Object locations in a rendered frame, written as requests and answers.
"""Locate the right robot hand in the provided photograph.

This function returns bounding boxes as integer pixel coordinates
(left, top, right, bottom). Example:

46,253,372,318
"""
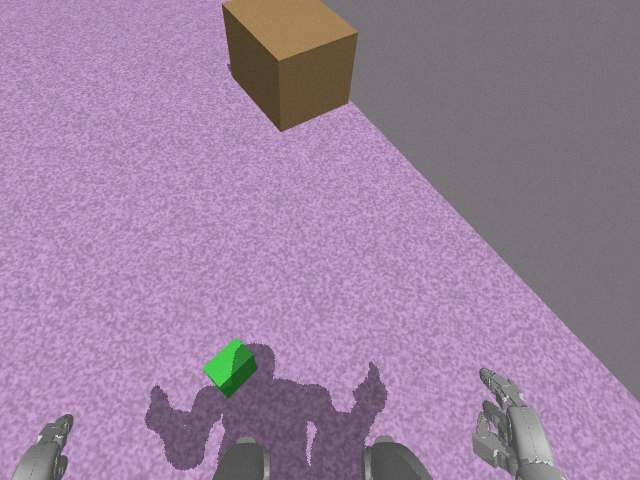
472,368,556,477

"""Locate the right robot arm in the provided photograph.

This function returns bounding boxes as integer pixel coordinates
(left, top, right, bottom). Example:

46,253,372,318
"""
515,463,567,480

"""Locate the left robot hand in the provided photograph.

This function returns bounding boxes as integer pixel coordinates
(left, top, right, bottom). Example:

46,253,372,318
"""
11,414,73,480

